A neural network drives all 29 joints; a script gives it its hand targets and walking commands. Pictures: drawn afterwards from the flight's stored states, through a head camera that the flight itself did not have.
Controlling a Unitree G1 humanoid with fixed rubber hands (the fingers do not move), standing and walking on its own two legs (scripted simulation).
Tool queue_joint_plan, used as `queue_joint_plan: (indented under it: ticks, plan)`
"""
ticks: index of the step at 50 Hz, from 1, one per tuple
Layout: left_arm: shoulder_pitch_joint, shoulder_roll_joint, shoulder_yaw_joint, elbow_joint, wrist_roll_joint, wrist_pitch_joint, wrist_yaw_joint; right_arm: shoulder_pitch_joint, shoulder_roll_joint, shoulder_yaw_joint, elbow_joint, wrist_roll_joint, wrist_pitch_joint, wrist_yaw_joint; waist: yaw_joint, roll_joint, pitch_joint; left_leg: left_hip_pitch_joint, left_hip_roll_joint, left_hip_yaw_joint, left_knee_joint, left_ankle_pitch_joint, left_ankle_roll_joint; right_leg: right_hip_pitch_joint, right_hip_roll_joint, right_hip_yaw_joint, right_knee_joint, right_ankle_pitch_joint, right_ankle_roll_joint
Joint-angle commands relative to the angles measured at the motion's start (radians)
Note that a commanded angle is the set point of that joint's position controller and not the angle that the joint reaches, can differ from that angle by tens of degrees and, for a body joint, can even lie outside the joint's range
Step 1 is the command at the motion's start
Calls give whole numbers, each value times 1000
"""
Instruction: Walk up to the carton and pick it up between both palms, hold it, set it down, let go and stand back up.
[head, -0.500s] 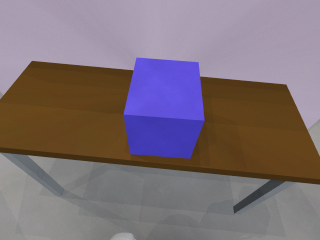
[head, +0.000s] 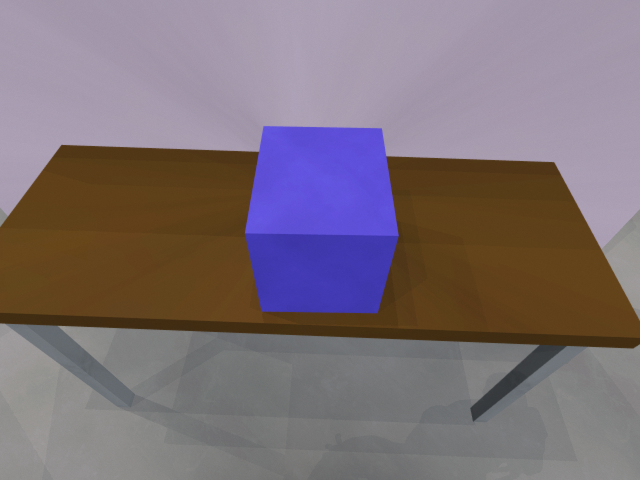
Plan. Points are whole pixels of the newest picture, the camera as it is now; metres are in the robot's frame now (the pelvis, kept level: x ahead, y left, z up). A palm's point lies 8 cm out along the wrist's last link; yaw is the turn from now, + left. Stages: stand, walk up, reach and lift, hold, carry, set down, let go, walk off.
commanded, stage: walk up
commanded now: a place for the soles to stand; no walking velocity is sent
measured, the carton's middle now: (321, 220) +0.50 +0.01 -0.01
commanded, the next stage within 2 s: reach and lift in 1.78 s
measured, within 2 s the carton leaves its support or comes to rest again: neither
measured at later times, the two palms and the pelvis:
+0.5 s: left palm out of the picture +0.04 +0.23 -0.13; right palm out of the picture +0.04 -0.26 -0.14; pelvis +0.01 -0.01 +0.00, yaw -1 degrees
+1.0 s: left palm out of the picture +0.03 +0.24 -0.13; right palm out of the picture +0.01 -0.26 -0.14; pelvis +0.02 +0.00 +0.01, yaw -3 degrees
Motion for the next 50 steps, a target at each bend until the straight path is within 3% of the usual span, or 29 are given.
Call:
queue_joint_plan:
  ticks: [1, 3, 5, 6, 8, 11, 12, 13, 15, 17, 18, 19, 22, 23, 25, 26, 29, 30, 33, 34, 36, 38, 39, 40, 41, 45, 46, 49, 50]
  plan:
    - [57, 148, 26, -46, 9, -29, 4, 26, -162, -37, -43, -1, -21, -4, 7, 47, 4, -6, 140, -227, -253, -253, 54, -71, -39, 82, -96, -82, -51]
    - [110, 158, 29, -26, -7, -32, 0, 14, -172, -42, -48, -2, -20, 6, 30, 72, -20, -90, 140, -242, -271, -283, 52, 8, -40, 84, -74, -81, -50]
    - [117, 132, 23, -19, 14, -37, 0, 39, -150, -40, -36, 5, -23, 7, 19, 26, -20, -21, 128, -197, -228, -280, 41, -71, -54, 103, -129, -121, -55]
    - [110, 130, 22, -33, 4, -41, 4, 47, -136, -35, -38, -3, -23, 6, 17, 69, -45, -1, 116, -190, -216, -210, 36, -31, -68, 114, -109, -80, -59]
    - [70, 137, 27, -32, 1, -40, 6, 54, -134, -37, -27, -6, -25, 2, -7, -17, -38, -1, 100, -181, -182, -192, 37, -63, -76, 149, -154, -107, -71]
    - [118, 143, 25, -11, 9, -48, 5, 69, -119, -18, 2, 7, -25, -3, 16, -42, 1, 21, 88, -144, -137, -109, 24, -88, -97, 164, -189, -79, -60]
    - [120, 149, 29, 2, -4, -43, 8, 97, -113, -19, 16, 0, -27, -3, -15, -75, -5, 5, 80, -140, -142, -104, 21, -88, -101, 171, -222, -93, -62]
    - [107, 169, 31, -3, -2, -43, 12, 84, -107, -20, 12, -8, -32, -2, -11, -97, -16, 58, 67, -113, -112, -77, 17, -101, -107, 193, -231, -87, -67]
    - [85, 161, 32, -10, -15, -43, 11, 69, -95, -18, 5, -5, -44, -2, -21, -28, -57, 63, 68, -110, -94, 26, 11, -40, -122, 178, -207, 130, -72]
    - [95, 146, 29, 1, 0, -50, 7, 105, -121, -23, 19, -11, -42, -6, 1, -49, -58, 80, 61, -100, -56, 43, 4, -44, -131, 184, -179, 176, -93]
    - [79, 154, 22, -4, 7, -44, 8, 108, -87, -9, 25, -15, -42, -12, -20, -79, -66, 116, 94, -112, -92, 75, 13, -63, -131, 141, -181, 225, -72]
    - [72, 135, 23, -4, -3, -41, 14, 52, -98, -11, 13, -15, -39, -11, -7, -6, -59, 103, 101, -107, -90, 108, 20, -45, -102, 138, -166, 247, -60]
    - [85, 151, 25, 13, -9, -37, 13, 68, -130, -17, 15, -3, -42, -12, -8, -57, -71, 95, 112, -131, -96, 159, 20, -26, -88, 115, -138, 192, -50]
    - [80, 146, 20, 1, -2, -39, 12, 64, -136, -12, 15, 2, -39, -13, 3, -20, -76, 135, 108, -114, -95, 185, 18, -40, -94, 137, -131, 219, -51]
    - [88, 146, 25, 13, -3, -34, 13, 54, -114, -11, 14, 1, -29, -14, -8, -4, -58, 93, 100, -114, -93, 108, 29, -54, -99, 133, -141, 175, -55]
    - [56, 159, 24, 5, -1, -28, 13, 56, -117, -8, 19, 0, -25, -15, -3, -46, -27, 98, 105, -103, -96, 145, 19, -80, -92, 134, -131, 173, -49]
    - [43, 149, 26, -14, -3, -29, 12, 20, -149, -24, 12, 3, -23, -14, 9, 61, -76, 94, 118, -138, -136, 77, 38, -75, -76, 126, -93, 39, -52]
    - [46, 140, 27, -7, -9, -29, 16, 16, -160, -23, -4, -6, -26, -14, 17, 36, -65, 90, 138, -151, -133, 131, 47, -70, -63, 114, -61, 129, -41]
    - [58, 157, 32, -7, -9, -25, 9, -16, -147, -16, 0, -1, -21, -12, 31, 20, -19, 27, 153, -167, -177, -10, 50, -96, -41, 100, -70, 40, -25]
    - [61, 168, 32, -19, -10, -33, 13, -4, -163, -16, -1, 0, -20, -9, 30, 58, -28, 17, 123, -154, -166, 21, 38, -51, -55, 128, -88, 61, -39]
    - [45, 188, 40, -8, 2, -37, 12, 4, -134, -21, 3, -1, -18, -7, 0, -61, -64, 72, 82, -81, -101, -35, 25, -92, -95, 195, -149, 64, -57]
    - [27, 183, 39, -11, -8, -31, 4, 4, -96, -1, 11, -1, -18, -8, -6, -73, -29, 64, 72, -91, -99, -68, 14, -121, -135, 235, -230, 7, -77]
    - [1, 186, 35, -12, -9, -28, 9, 2, -92, -4, 10, 2, -19, -11, -22, -74, 3, 95, 79, -74, -97, -54, 15, -164, -132, 234, -240, -55, -72]
    - [42, 160, 23, -9, 7, -41, 1, 40, -130, -11, 34, -15, -18, -3, 4, -27, -72, 144, 75, -73, -108, -67, 11, -99, -129, 242, -241, -82, -78]
    - [28, 173, 29, -7, 0, -42, -5, 29, -119, -11, 43, -13, -26, -2, -9, -55, -38, 134, 82, -77, -138, -74, 12, -132, -109, 227, -255, -133, -63]
    - [71, 146, 18, 32, -7, -41, -6, 45, -135, -10, 65, 3, -33, -2, 20, -81, 45, 65, 102, -106, -206, -91, 13, -89, -71, 157, -213, -66, -38]
    - [101, 138, 11, 36, -5, -43, -3, 46, -153, -4, 56, 4, -27, 3, 33, -51, 12, 129, 95, -95, -183, -48, 17, -114, -72, 209, -221, -37, -38]
    - [70, 129, 7, 46, -3, -51, -1, 61, -155, -5, 69, 5, -34, -2, 17, -17, -26, 140, 117, -122, -199, -17, 19, -73, -47, 135, -156, 90, -36]
    - [87, 132, 6, 32, 7, -56, 4, 58, -166, -14, 72, 5, -28, -6, 5, 14, -40, 176, 113, -89, -184, -23, 25, -77, -58, 167, -161, 118, -37]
